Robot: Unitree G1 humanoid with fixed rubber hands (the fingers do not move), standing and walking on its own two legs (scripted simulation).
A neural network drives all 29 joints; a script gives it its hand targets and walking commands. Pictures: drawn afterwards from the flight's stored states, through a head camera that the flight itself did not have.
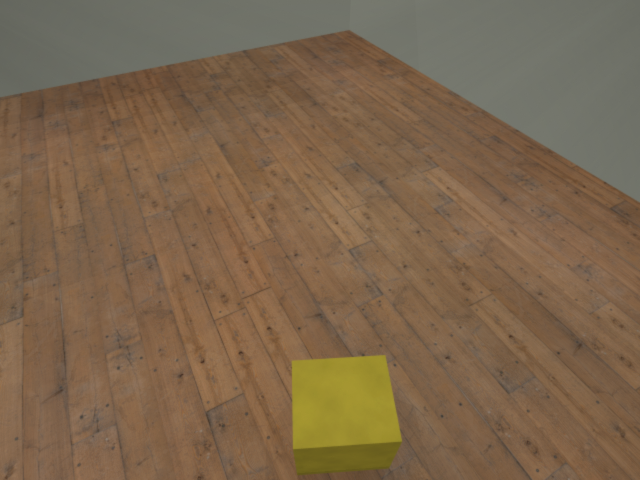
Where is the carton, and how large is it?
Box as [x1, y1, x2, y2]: [292, 355, 401, 474]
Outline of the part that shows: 384,355 292,361 293,452 297,474 388,468 401,442 401,438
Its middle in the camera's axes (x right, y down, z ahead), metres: +0.06 +0.51 +1.09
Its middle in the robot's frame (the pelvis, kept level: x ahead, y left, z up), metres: +0.44 -0.04 -0.66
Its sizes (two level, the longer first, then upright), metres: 0.261 0.222 0.246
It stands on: the floor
